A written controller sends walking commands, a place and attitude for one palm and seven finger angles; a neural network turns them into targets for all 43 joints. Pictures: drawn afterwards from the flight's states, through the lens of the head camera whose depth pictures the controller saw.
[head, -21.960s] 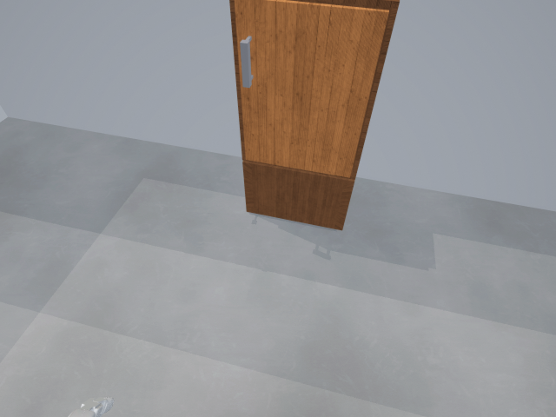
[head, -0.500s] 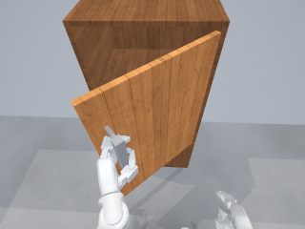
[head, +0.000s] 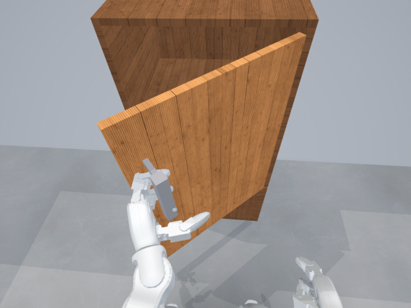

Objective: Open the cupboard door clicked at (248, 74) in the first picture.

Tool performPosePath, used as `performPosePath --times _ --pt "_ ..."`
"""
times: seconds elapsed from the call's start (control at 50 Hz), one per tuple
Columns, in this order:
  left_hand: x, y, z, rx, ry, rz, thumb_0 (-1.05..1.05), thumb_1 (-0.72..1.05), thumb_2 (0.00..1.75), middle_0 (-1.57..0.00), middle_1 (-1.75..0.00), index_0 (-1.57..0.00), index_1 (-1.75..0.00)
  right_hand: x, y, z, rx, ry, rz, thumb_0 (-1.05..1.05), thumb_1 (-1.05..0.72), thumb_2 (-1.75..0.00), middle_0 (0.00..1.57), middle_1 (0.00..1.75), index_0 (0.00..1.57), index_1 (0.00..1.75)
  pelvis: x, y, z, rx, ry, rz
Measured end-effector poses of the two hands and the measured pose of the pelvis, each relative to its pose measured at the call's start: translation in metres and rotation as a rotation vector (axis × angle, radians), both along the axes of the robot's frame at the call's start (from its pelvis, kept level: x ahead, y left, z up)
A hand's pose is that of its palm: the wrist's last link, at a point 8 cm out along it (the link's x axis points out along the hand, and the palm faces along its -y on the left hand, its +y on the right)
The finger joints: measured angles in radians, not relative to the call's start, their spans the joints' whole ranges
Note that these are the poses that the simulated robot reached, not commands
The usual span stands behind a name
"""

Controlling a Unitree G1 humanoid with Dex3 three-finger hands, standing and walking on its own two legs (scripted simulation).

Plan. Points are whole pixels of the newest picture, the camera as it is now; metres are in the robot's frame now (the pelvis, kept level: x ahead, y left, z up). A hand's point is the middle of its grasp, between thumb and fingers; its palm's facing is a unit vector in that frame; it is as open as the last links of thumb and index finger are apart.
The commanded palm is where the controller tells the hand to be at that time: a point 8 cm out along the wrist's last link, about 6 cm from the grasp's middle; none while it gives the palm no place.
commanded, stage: open thumb and fingers to let go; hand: left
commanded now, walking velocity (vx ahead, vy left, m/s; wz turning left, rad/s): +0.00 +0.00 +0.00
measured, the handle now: (159, 190) +0.33 +0.11 +0.06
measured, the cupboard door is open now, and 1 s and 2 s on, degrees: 42 43 42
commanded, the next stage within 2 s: slide the hand sideways off the handle in 0.36 s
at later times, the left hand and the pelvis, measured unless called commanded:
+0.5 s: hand (172, 207) +0.29 +0.08 +0.06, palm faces +0.27 -0.96 -0.03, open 14.9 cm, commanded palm +0.25 +0.11 +0.06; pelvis +0.00 +0.02 +0.00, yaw -1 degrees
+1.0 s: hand (167, 234) +0.24 +0.08 +0.05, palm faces -0.14 -0.99 -0.01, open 16.2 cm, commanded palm +0.22 +0.15 +0.06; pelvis +0.00 +0.04 -0.01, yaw -2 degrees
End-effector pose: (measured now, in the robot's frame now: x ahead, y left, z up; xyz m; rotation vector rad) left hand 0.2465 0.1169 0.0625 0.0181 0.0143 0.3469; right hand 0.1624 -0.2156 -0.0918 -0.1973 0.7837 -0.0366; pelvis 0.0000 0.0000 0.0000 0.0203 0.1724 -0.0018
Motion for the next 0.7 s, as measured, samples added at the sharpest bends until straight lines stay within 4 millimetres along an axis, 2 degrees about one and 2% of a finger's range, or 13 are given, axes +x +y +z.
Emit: performPosePath --times 0.08,0.18,0.32,0.5,0.62,0.7 --pt "0.001 0.001 0.000 0.001 -0.001 -0.015 0.00 -0.31 0.38 -0.31 -1.19 -0.32 -1.19 -0.004 0.002 0.001 -0.004 0.003 -0.013 0.01 -0.91 -0.90 0.20 0.30 0.20 0.30 0.000 0.005 0.000 -0.003 0.000 -0.005" --pt "0.002 0.002 0.000 0.004 -0.001 -0.032 0.00 -0.43 0.33 -0.29 -1.05 -0.29 -1.05 -0.005 0.008 0.003 -0.003 -0.007 -0.018 0.01 -0.91 -0.90 0.20 0.30 0.20 0.30 -0.001 0.011 -0.001 -0.008 -0.004 -0.010" --pt "0.008 0.002 -0.001 0.009 -0.004 -0.050 -0.01 -0.48 0.30 -0.26 -0.77 -0.26 -0.77 -0.002 0.020 0.004 0.004 -0.019 -0.005 0.01 -0.91 -0.90 0.20 0.30 0.20 0.30 -0.002 0.018 -0.002 -0.013 -0.005 -0.013" --pt "0.009 0.008 -0.001 0.012 -0.001 -0.070 -0.01 -0.50 0.30 -0.37 -0.59 -0.34 -0.64 0.005 0.033 0.005 0.014 -0.025 0.024 0.01 -0.91 -0.90 0.20 0.30 0.20 0.30 -0.003 0.025 -0.002 -0.018 -0.008 -0.010" --pt "-0.001 0.019 -0.003 0.086 -0.033 -0.411 -0.01 -0.50 0.30 -0.27 -0.45 -0.19 -0.48 -0.001 0.032 0.002 0.003 -0.032 0.034 0.01 -0.91 -0.90 0.20 0.30 0.20 0.30 -0.007 0.030 -0.007 -0.021 -0.008 0.001" --pt "-0.008 0.017 -0.002 0.008 -0.014 -0.532 -0.01 -0.50 0.30 -0.21 -0.37 -0.14 -0.39 -0.007 0.032 0.004 0.008 -0.055 0.001 0.01 -0.91 -0.90 0.20 0.30 0.20 0.30 -0.009 0.036 -0.007 -0.027 -0.021 -0.002"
